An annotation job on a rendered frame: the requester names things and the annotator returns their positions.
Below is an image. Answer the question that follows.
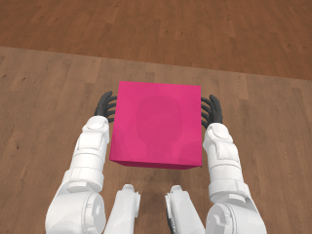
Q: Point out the robot right upper arm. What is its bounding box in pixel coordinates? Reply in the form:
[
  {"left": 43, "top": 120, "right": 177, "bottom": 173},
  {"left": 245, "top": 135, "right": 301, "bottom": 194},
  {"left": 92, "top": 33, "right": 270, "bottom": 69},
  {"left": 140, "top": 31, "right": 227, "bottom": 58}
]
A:
[{"left": 205, "top": 202, "right": 267, "bottom": 234}]

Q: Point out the carton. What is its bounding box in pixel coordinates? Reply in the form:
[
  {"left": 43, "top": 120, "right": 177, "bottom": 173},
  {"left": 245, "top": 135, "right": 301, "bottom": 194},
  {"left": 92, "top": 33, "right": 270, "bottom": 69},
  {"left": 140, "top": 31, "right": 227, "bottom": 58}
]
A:
[{"left": 109, "top": 81, "right": 202, "bottom": 170}]

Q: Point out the robot left upper arm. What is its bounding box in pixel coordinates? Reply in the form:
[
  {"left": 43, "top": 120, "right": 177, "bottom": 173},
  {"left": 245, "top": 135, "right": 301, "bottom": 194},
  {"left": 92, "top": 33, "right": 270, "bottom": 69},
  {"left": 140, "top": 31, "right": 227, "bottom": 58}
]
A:
[{"left": 46, "top": 191, "right": 106, "bottom": 234}]

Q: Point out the left robot hand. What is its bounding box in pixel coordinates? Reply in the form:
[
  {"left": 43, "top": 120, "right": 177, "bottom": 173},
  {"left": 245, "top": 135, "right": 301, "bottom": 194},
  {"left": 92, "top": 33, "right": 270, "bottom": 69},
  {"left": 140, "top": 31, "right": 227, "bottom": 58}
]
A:
[{"left": 94, "top": 91, "right": 117, "bottom": 123}]

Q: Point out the left robot forearm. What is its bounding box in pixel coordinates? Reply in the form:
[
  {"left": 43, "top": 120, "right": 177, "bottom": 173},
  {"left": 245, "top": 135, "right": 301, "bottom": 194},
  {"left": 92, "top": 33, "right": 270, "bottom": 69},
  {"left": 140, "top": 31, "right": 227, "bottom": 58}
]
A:
[{"left": 45, "top": 115, "right": 110, "bottom": 232}]

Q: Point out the right robot thigh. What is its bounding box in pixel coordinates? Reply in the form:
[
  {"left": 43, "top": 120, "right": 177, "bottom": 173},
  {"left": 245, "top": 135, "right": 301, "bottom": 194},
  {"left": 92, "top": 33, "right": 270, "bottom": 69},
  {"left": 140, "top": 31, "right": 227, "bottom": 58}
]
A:
[{"left": 165, "top": 189, "right": 206, "bottom": 234}]

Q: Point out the right robot forearm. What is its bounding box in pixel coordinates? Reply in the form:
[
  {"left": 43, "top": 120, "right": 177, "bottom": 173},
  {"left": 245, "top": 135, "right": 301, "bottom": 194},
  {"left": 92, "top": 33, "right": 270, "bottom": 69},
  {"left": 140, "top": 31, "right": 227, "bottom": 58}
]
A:
[{"left": 203, "top": 123, "right": 261, "bottom": 217}]

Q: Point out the right robot hand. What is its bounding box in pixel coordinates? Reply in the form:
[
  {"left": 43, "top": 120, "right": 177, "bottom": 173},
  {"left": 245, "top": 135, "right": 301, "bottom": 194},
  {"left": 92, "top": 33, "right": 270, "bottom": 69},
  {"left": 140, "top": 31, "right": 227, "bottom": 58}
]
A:
[{"left": 201, "top": 95, "right": 223, "bottom": 129}]

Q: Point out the robot left shin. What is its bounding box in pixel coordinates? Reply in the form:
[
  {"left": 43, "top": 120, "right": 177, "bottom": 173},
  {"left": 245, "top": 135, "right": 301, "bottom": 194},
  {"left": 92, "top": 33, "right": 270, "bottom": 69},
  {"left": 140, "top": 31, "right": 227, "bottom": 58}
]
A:
[{"left": 115, "top": 184, "right": 135, "bottom": 200}]

